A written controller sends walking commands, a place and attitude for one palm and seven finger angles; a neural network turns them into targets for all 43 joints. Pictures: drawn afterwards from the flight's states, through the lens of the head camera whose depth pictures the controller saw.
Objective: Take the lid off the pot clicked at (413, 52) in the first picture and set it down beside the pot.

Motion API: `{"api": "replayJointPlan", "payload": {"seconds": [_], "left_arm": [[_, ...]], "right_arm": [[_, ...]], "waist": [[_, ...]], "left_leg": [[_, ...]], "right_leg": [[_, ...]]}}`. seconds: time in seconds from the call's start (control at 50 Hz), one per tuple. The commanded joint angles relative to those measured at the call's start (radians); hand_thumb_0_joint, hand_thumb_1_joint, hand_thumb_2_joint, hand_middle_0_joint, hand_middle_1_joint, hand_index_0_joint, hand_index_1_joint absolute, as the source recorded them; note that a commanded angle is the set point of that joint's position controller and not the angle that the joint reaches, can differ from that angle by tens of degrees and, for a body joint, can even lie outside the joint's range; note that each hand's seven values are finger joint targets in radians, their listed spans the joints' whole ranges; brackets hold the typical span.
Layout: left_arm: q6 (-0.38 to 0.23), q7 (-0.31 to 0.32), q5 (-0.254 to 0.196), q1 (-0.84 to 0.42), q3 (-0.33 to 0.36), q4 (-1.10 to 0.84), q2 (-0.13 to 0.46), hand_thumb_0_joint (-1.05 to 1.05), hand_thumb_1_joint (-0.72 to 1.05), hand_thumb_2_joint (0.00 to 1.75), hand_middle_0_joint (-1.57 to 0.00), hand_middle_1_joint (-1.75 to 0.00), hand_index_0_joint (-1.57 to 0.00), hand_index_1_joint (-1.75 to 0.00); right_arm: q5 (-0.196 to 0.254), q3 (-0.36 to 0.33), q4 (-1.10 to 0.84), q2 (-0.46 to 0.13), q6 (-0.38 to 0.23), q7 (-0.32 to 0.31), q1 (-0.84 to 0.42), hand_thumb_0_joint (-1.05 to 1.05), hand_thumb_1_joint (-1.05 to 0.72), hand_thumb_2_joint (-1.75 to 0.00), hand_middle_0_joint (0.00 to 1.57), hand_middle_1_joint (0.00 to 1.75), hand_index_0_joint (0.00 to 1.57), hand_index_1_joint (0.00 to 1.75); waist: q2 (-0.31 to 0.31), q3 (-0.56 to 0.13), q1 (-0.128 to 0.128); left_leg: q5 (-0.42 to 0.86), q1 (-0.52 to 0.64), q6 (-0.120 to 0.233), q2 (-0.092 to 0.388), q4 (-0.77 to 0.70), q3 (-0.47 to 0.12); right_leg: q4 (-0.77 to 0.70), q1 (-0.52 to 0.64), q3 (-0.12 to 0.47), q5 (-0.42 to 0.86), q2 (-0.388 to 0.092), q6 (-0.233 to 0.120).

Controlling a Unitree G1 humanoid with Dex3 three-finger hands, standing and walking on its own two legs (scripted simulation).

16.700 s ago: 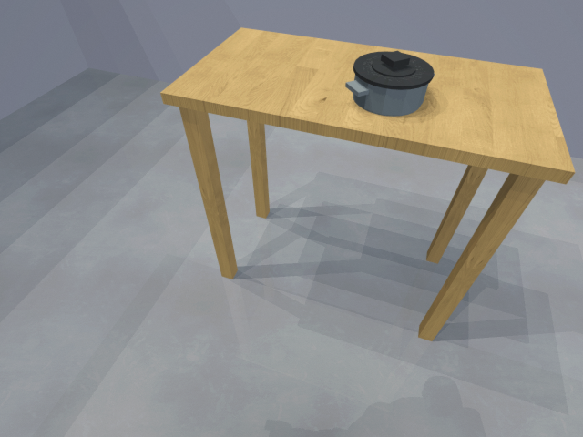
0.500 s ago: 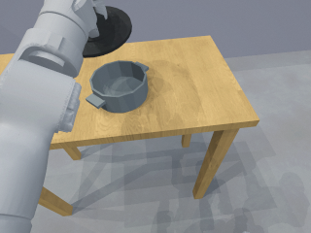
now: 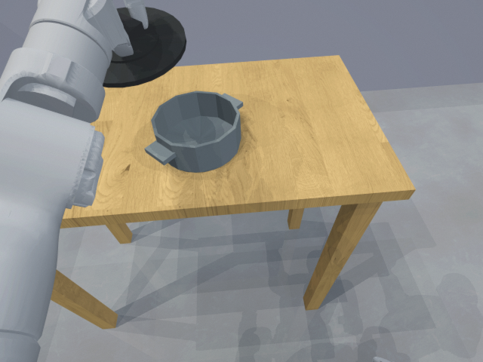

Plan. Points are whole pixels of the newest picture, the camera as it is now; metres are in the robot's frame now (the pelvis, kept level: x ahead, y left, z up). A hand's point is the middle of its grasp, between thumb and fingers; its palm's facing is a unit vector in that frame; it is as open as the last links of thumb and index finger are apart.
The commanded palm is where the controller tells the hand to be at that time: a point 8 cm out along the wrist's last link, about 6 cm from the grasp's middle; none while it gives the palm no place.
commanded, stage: move the lid sideways beside the pot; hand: left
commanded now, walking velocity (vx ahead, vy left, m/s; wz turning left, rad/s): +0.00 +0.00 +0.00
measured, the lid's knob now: (121, 29) +0.53 +0.14 +0.29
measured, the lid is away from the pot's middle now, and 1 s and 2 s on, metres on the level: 0.08 0.21 0.23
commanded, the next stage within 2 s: lower the lid onto the table in 1.34 s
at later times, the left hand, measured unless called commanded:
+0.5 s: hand (59, 35) +0.49 +0.21 +0.30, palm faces -0.20 -0.10 -0.97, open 8.0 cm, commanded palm +0.49 +0.20 +0.37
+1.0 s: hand (21, 39) +0.49 +0.26 +0.30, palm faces -0.20 -0.14 -0.97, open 8.0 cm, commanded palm +0.49 +0.26 +0.37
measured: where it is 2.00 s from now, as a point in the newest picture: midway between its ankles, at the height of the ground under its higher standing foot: outside the picture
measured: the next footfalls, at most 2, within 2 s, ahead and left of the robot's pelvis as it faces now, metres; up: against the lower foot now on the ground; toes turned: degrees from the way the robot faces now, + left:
none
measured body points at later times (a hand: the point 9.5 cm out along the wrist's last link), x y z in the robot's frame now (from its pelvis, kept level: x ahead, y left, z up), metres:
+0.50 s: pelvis +0.00 +0.00 +0.00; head +0.04 -0.01 +0.45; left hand +0.50 +0.21 +0.35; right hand +0.07 -0.28 -0.13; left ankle -0.02 +0.09 -0.74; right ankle -0.02 -0.13 -0.74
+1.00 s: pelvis +0.00 +0.00 +0.00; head +0.05 -0.01 +0.45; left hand +0.49 +0.26 +0.35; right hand +0.06 -0.27 -0.13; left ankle -0.02 +0.09 -0.74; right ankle -0.02 -0.13 -0.74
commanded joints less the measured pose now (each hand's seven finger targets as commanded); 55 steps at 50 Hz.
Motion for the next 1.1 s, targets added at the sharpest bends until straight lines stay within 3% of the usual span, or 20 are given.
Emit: {"api": "replayJointPlan", "payload": {"seconds": [0.0, 0.1, 0.12, 0.2, 0.28, 0.3, 0.38, 0.4, 0.48, 0.52, 0.58, 0.64, 0.72, 0.8, 0.84, 0.88, 0.96, 1.0, 1.06, 1.08], "left_arm": [[-0.013, 0.063, 0.064, -0.639, 0.075, -0.233, 0.331, 0.00, 0.63, 0.93, -0.80, -1.07, -0.80, -1.07], [-0.017, 0.055, 0.060, -0.610, 0.043, -0.232, 0.311, 0.00, 0.63, 0.93, -0.80, -1.07, -0.80, -1.07], [-0.010, 0.051, 0.059, -0.598, 0.017, -0.192, 0.272, 0.00, 0.63, 0.93, -0.80, -1.07, -0.80, -1.07], [-0.037, 0.051, 0.055, -0.627, 0.049, -0.291, 0.343, 0.00, 0.63, 0.93, -0.80, -1.07, -0.80, -1.07], [-0.054, 0.045, 0.032, -0.612, 0.021, -0.307, 0.321, 0.00, 0.63, 0.93, -0.80, -1.07, -0.80, -1.07], [-0.062, 0.047, 0.051, -0.636, 0.068, -0.338, 0.386, 0.00, 0.63, 0.93, -0.80, -1.07, -0.80, -1.07], [-0.074, 0.038, 0.030, -0.605, 0.021, -0.340, 0.332, 0.00, 0.63, 0.93, -0.80, -1.07, -0.80, -1.07], [-0.078, 0.039, 0.047, -0.628, 0.056, -0.352, 0.382, 0.00, 0.63, 0.93, -0.80, -1.07, -0.80, -1.07], [-0.077, 0.030, 0.031, -0.565, 0.030, -0.321, 0.350, 0.00, 0.63, 0.93, -0.80, -1.07, -0.80, -1.07], [-0.083, 0.031, 0.059, -0.574, 0.102, -0.328, 0.441, 0.00, 0.63, 0.93, -0.80, -1.07, -0.80, -1.07], [-0.078, 0.020, 0.036, -0.522, 0.037, -0.282, 0.370, 0.00, 0.63, 0.93, -0.80, -1.07, -0.80, -1.07], [-0.076, 0.021, 0.061, -0.543, 0.098, -0.284, 0.466, 0.00, 0.63, 0.93, -0.80, -1.07, -0.80, -1.07], [-0.082, 0.023, 0.059, -0.561, 0.043, -0.266, 0.408, 0.00, 0.63, 0.93, -0.80, -1.07, -0.80, -1.07], [-0.117, 0.036, 0.063, -0.630, 0.081, -0.376, 0.469, 0.00, 0.63, 0.93, -0.80, -1.07, -0.80, -1.07], [-0.123, 0.035, 0.070, -0.616, 0.100, -0.359, 0.496, 0.00, 0.63, 0.93, -0.80, -1.07, -0.80, -1.07], [-0.110, 0.024, 0.056, -0.511, 0.062, -0.243, 0.447, 0.00, 0.63, 0.93, -0.80, -1.07, -0.80, -1.07], [-0.115, 0.025, 0.081, -0.533, 0.120, -0.251, 0.546, 0.00, 0.63, 0.93, -0.80, -1.07, -0.80, -1.07], [-0.114, 0.024, 0.072, -0.539, 0.070, -0.249, 0.482, 0.00, 0.63, 0.93, -0.80, -1.07, -0.80, -1.07], [-0.129, 0.032, 0.086, -0.566, 0.116, -0.312, 0.551, 0.00, 0.63, 0.93, -0.80, -1.07, -0.80, -1.07], [-0.135, 0.031, 0.071, -0.549, 0.090, -0.319, 0.523, 0.00, 0.63, 0.93, -0.80, -1.07, -0.80, -1.07]], "right_arm": [[-0.009, -0.045, -0.105, -0.158, -0.013, -0.016, 0.008, 0.00, -0.90, -0.90, 0.20, 0.30, 0.20, 0.30], [0.002, -0.048, -0.112, -0.158, 0.002, -0.016, 0.007, 0.00, -0.90, -0.90, 0.20, 0.30, 0.20, 0.30], [0.006, -0.046, -0.109, -0.158, 0.006, -0.017, 0.004, 0.00, -0.90, -0.90, 0.20, 0.30, 0.20, 0.30], [0.004, -0.051, -0.118, -0.161, 0.003, -0.020, 0.012, 0.00, -0.90, -0.90, 0.20, 0.30, 0.20, 0.30], [0.011, -0.056, -0.113, -0.165, -0.002, -0.026, 0.023, 0.00, -0.90, -0.90, 0.20, 0.30, 0.20, 0.30], [0.007, -0.055, -0.115, -0.162, -0.004, -0.023, 0.020, 0.00, -0.90, -0.90, 0.20, 0.30, 0.20, 0.30], [0.014, -0.059, -0.114, -0.163, -0.005, -0.025, 0.025, 0.00, -0.90, -0.90, 0.20, 0.30, 0.20, 0.30], [0.014, -0.056, -0.112, -0.162, -0.004, -0.020, 0.023, 0.00, -0.90, -0.90, 0.20, 0.30, 0.20, 0.30], [0.016, -0.060, -0.111, -0.172, 0.006, -0.020, 0.028, 0.00, -0.90, -0.90, 0.20, 0.30, 0.20, 0.30], [0.008, -0.060, -0.116, -0.170, 0.010, -0.017, 0.025, 0.00, -0.90, -0.90, 0.20, 0.30, 0.20, 0.30], [0.017, -0.059, -0.117, -0.172, 0.025, -0.019, 0.029, 0.00, -0.90, -0.90, 0.20, 0.30, 0.20, 0.30], [0.017, -0.054, -0.121, -0.175, 0.041, -0.020, 0.011, 0.00, -0.90, -0.90, 0.20, 0.30, 0.20, 0.30], [0.021, -0.052, -0.115, -0.172, 0.044, -0.021, 0.017, 0.00, -0.90, -0.90, 0.20, 0.30, 0.20, 0.30], [0.016, -0.055, -0.127, -0.169, 0.029, -0.023, 0.027, 0.00, -0.90, -0.90, 0.20, 0.30, 0.20, 0.30], [0.016, -0.055, -0.124, -0.167, 0.029, -0.027, 0.033, 0.00, -0.90, -0.90, 0.20, 0.30, 0.20, 0.30], [0.022, -0.059, -0.109, -0.177, 0.038, -0.030, 0.054, 0.00, -0.90, -0.90, 0.20, 0.30, 0.20, 0.30], [0.018, -0.051, -0.116, -0.179, 0.056, -0.031, 0.036, 0.00, -0.90, -0.90, 0.20, 0.30, 0.20, 0.30], [0.023, -0.053, -0.111, -0.178, 0.057, -0.027, 0.040, 0.00, -0.90, -0.90, 0.20, 0.30, 0.20, 0.30], [0.019, -0.057, -0.118, -0.183, 0.056, -0.026, 0.044, 0.00, -0.90, -0.90, 0.20, 0.30, 0.20, 0.30], [0.022, -0.056, -0.121, -0.184, 0.053, -0.028, 0.045, 0.00, -0.90, -0.90, 0.20, 0.30, 0.20, 0.30]], "waist": [[-0.125, -0.488, 0.010], [-0.092, -0.447, 0.002], [-0.099, -0.389, -0.009], [-0.056, -0.474, -0.003], [-0.005, -0.443, -0.015], [-0.015, -0.489, -0.002], [0.044, -0.456, -0.013], [0.042, -0.475, -0.004], [0.043, -0.436, -0.012], [0.009, -0.489, 0.005], [-0.007, -0.415, -0.013], [-0.043, -0.412, -0.001], [-0.003, -0.387, -0.016], [0.053, -0.513, -0.006], [0.049, -0.522, -0.006], [0.028, -0.418, -0.019], [-0.012, -0.420, -0.004], [0.021, -0.410, -0.012], [0.074, -0.462, -0.003], [0.105, -0.451, -0.009]], "left_leg": [[0.470, 0.288, 0.014, -0.013, 0.059, -0.073], [0.442, 0.282, 0.016, -0.007, 0.058, -0.068], [0.417, 0.265, 0.019, -0.008, 0.054, -0.070], [0.455, 0.309, 0.021, -0.011, 0.069, -0.070], [0.458, 0.335, 0.017, -0.005, 0.070, -0.073], [0.467, 0.341, 0.018, -0.008, 0.074, -0.076], [0.528, 0.370, 0.012, -0.003, 0.087, -0.078], [0.522, 0.366, 0.010, -0.004, 0.087, -0.082], [0.551, 0.370, 0.002, 0.001, 0.088, -0.085], [0.559, 0.358, 0.014, -0.004, 0.100, -0.084], [0.536, 0.325, 0.012, -0.003, 0.092, -0.077], [0.458, 0.285, 0.018, -0.004, 0.075, -0.075], [0.446, 0.309, 0.013, 0.000, 0.075, -0.080], [0.514, 0.379, 0.008, 0.000, 0.092, -0.090], [0.544, 0.388, 0.009, 0.002, 0.098, -0.091], [0.524, 0.342, 0.005, 0.005, 0.095, -0.083], [0.466, 0.275, 0.018, -0.003, 0.082, -0.072], [0.499, 0.307, 0.010, 0.007, 0.085, -0.078], [0.540, 0.351, 0.006, 0.010, 0.095, -0.086], [0.591, 0.365, -0.002, 0.013, 0.104, -0.086]], "right_leg": [[-0.006, 0.137, 0.011, 0.377, 0.058, -0.042], [-0.015, 0.106, 0.008, 0.349, 0.057, -0.042], [-0.025, 0.074, 0.002, 0.324, 0.060, -0.044], [-0.020, 0.110, 0.012, 0.361, 0.059, -0.041], [-0.035, 0.080, 0.003, 0.344, 0.059, -0.046], [-0.025, 0.100, 0.010, 0.346, 0.062, -0.043], [-0.031, 0.064, -0.001, 0.358, 0.063, -0.048], [-0.028, 0.068, 0.002, 0.343, 0.067, -0.045], [-0.034, 0.048, -0.009, 0.342, 0.066, -0.050], [-0.017, 0.086, 0.001, 0.364, 0.067, -0.046], [-0.030, 0.069, -0.010, 0.363, 0.062, -0.046], [-0.027, 0.089, -0.006, 0.328, 0.063, -0.044], [-0.040, 0.036, -0.014, 0.285, 0.067, -0.046], [-0.030, 0.066, -0.004, 0.302, 0.069, -0.045], [-0.028, 0.070, -0.005, 0.314, 0.068, -0.044], [-0.043, 0.042, -0.016, 0.312, 0.067, -0.047], [-0.032, 0.094, -0.009, 0.325, 0.065, -0.045], [-0.039, 0.057, -0.014, 0.307, 0.067, -0.043], [-0.037, 0.057, -0.011, 0.299, 0.071, -0.047], [-0.040, 0.047, -0.017, 0.322, 0.069, -0.051]]}}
